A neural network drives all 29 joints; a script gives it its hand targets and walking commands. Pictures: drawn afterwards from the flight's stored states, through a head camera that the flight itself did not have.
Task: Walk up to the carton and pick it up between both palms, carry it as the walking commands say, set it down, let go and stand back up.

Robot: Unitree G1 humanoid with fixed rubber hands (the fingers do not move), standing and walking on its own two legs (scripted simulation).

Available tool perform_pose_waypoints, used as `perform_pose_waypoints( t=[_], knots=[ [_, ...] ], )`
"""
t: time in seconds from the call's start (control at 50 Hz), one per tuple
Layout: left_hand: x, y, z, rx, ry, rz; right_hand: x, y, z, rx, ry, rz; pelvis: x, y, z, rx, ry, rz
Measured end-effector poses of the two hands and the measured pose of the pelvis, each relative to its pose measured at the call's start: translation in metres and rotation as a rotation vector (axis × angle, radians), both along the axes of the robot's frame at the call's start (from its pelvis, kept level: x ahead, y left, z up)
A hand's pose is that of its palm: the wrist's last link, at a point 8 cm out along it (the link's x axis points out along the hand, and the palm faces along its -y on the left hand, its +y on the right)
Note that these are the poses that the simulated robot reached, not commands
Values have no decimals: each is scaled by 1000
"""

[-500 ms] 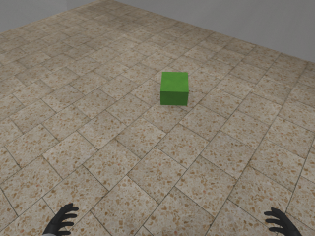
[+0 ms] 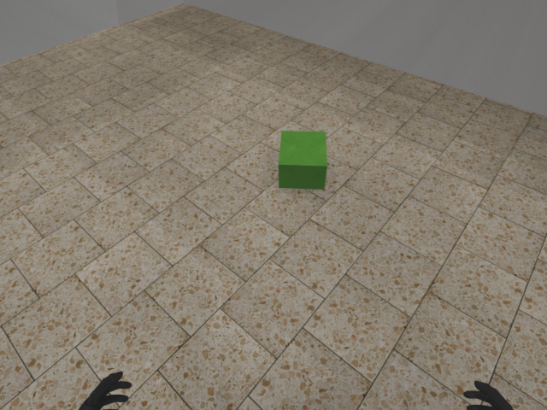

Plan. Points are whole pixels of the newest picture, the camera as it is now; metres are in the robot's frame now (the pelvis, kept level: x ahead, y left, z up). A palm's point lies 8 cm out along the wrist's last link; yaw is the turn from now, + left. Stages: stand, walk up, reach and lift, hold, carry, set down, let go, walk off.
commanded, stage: stand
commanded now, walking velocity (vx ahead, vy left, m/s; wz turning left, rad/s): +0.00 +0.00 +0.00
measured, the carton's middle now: (302, 159) +1.43 -0.07 -0.69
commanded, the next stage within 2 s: walk up in 1.42 s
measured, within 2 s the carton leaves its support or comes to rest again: neither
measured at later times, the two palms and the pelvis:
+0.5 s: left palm out of the picture +0.10 +0.31 -0.09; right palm out of the picture +0.10 -0.31 -0.10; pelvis +0.00 +0.00 +0.01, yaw +0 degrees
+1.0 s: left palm out of the picture +0.11 +0.31 -0.09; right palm out of the picture +0.10 -0.31 -0.09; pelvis +0.00 +0.00 +0.01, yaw +0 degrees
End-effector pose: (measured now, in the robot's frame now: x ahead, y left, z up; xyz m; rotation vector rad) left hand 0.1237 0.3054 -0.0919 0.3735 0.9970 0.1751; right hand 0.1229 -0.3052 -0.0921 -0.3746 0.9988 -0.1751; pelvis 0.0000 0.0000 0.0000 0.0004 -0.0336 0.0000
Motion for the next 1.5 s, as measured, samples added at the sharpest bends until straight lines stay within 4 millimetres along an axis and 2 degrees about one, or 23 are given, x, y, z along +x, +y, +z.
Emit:
perform_pose_waypoints(
  t=[0.5, 1.5],
  knots=[
    [-21, 5, -2, 7, 90, 40, -23, -7, -3, -5, 94, -47, -1, -1, 7, 0, -6, 0],
    [-14, 8, -1, 14, 110, 56, -14, -10, -2, -14, 117, -56, 10, -1, 9, 0, 0, 3]
  ],
)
